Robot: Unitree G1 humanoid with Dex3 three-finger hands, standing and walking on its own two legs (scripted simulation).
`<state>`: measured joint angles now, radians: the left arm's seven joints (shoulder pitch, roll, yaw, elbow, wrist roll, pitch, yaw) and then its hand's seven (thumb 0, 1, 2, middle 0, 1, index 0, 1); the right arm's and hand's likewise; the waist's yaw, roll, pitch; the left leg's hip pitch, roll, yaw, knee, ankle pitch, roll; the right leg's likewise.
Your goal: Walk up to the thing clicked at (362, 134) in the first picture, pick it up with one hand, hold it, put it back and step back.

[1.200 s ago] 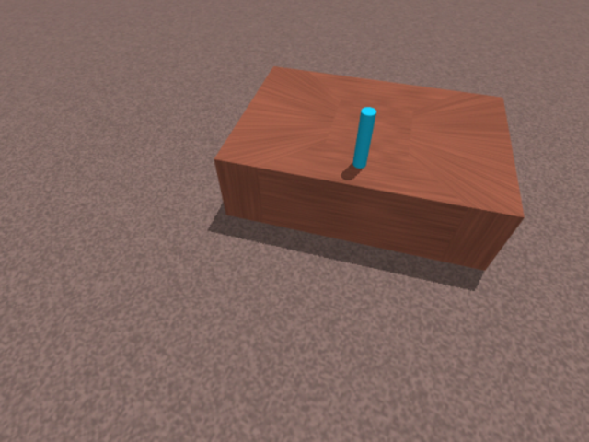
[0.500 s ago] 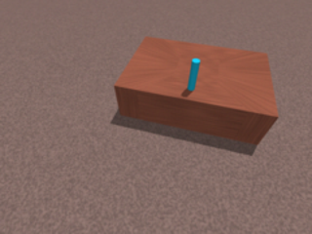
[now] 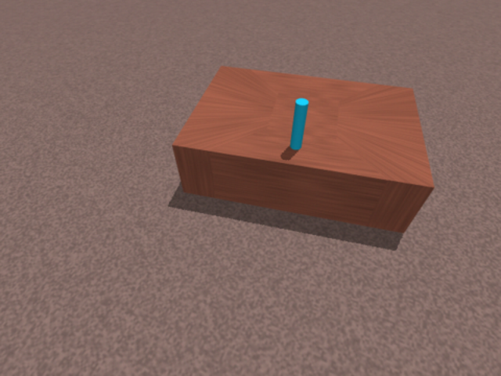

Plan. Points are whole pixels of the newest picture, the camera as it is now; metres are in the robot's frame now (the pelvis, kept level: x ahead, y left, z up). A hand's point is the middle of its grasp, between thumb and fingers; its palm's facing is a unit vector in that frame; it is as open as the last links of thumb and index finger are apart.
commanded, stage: walk up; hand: left
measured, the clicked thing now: (298, 125) +1.13 -0.17 -0.33
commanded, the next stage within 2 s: none
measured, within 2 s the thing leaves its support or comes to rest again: neither
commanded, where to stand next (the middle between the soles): +0.66 -0.25 m, yaw -15 degrees
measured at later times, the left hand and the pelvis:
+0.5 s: hand (171, 359) +0.19 +0.16 -0.15, palm faces -0.14 -0.93 -0.34, open 7.4 cm; pelvis +0.13 -0.10 -0.01, yaw -10 degrees
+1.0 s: hand (224, 208) +0.53 +0.09 -0.14, palm faces -0.36 -0.86 -0.36, open 7.4 cm; pelvis +0.33 -0.13 -0.01, yaw -16 degrees
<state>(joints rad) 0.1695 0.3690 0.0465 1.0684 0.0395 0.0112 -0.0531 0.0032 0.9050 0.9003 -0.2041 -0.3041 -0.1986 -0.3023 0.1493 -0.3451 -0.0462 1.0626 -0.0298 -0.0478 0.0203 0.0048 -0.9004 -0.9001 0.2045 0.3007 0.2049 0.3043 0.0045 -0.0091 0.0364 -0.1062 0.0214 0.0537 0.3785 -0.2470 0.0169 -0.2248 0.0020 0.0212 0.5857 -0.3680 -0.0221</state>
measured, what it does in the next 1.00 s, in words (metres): walks ahead, turning right: right foot, then left foot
